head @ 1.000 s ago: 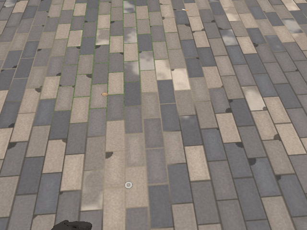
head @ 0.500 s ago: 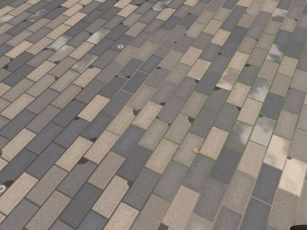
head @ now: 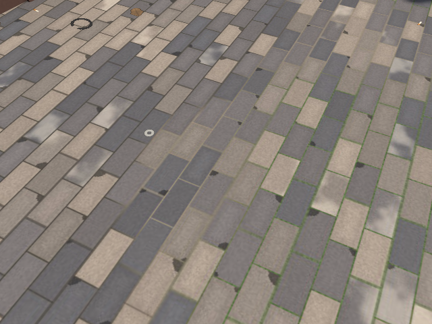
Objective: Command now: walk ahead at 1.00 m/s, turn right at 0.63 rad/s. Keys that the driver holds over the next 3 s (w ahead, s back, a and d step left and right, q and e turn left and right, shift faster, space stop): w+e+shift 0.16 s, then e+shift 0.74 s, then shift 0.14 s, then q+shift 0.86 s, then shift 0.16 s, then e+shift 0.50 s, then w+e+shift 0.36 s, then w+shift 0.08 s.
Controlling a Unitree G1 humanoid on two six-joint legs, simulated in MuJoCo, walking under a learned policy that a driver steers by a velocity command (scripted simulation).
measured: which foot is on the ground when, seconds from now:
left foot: down 0.00-0.18, up 0.20-0.54, down 0.56-0.96, up 0.98-1.00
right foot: up 0.00-0.16, down 0.18-0.56, up 0.58-0.94, down 0.96-1.00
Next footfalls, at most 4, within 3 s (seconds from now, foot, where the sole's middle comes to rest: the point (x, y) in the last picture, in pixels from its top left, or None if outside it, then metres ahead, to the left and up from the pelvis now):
0.18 right None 0.37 -0.07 -0.77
0.56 left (228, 264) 0.69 -0.04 -0.77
0.96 right None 0.46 -0.14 -0.77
1.32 left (222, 290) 0.60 -0.01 -0.77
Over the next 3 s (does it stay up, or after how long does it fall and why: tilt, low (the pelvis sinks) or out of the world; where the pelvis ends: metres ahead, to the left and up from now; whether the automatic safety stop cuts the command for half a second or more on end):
stays up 0.58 -0.16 0.01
